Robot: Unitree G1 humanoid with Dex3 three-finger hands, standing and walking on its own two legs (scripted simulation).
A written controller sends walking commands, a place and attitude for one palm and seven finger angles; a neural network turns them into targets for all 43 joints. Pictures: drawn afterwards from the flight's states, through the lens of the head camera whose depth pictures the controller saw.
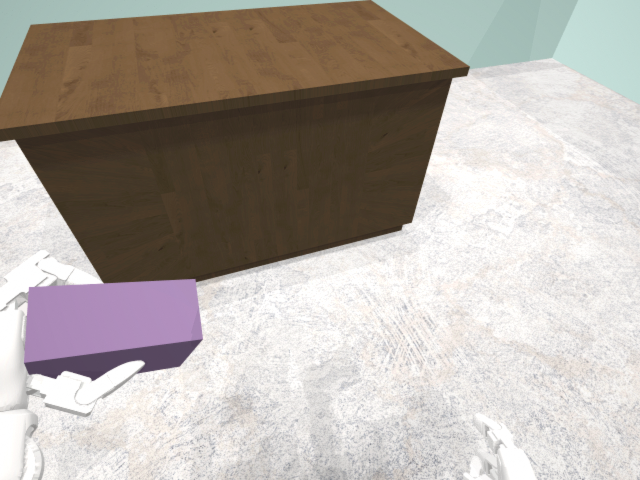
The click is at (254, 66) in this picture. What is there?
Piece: table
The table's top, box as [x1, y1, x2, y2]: [0, 0, 469, 141]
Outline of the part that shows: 469,66 371,0 30,25 0,97 0,141 463,76 467,74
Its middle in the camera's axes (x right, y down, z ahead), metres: -0.26 -0.61 +1.24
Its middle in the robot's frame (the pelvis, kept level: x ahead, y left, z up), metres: +1.33 +0.33 -0.01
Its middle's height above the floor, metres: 0.76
